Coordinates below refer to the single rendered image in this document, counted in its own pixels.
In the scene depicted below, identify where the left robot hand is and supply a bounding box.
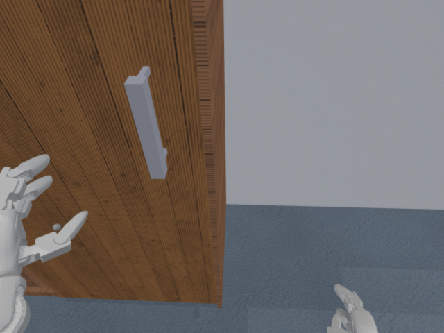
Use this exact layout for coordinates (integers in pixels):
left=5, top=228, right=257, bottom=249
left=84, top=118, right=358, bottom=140
left=0, top=154, right=88, bottom=275

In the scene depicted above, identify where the right robot hand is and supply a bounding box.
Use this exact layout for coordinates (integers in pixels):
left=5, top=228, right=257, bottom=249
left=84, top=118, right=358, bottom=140
left=327, top=284, right=378, bottom=333

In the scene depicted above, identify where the handle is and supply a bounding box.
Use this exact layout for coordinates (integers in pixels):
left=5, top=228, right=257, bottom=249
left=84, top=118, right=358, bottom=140
left=124, top=66, right=168, bottom=179

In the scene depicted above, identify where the left robot forearm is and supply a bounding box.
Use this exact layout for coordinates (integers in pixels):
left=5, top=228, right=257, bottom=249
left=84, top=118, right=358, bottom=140
left=0, top=274, right=31, bottom=333

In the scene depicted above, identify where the wardrobe door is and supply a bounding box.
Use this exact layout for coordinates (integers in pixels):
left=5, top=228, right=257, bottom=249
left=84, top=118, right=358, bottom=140
left=0, top=0, right=216, bottom=304
left=20, top=266, right=48, bottom=287

